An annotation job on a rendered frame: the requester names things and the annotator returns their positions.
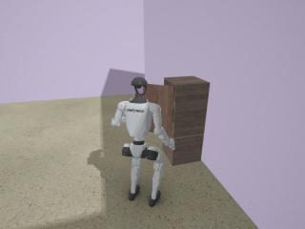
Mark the robot right forearm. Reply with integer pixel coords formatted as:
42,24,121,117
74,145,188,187
158,127,173,146

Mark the left robot hand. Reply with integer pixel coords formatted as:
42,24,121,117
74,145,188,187
120,113,126,123

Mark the cupboard door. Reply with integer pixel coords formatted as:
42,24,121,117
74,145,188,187
143,84,174,136

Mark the robot right shin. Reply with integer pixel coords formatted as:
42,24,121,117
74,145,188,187
152,163,164,199

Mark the robot torso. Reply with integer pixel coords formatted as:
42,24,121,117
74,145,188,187
125,99,153,158

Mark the right robot upper arm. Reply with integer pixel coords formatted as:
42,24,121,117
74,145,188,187
149,102,163,135

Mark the left robot upper arm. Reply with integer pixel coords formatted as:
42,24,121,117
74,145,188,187
112,101,128,128

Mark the right robot hand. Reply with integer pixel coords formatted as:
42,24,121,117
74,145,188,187
165,138,175,150

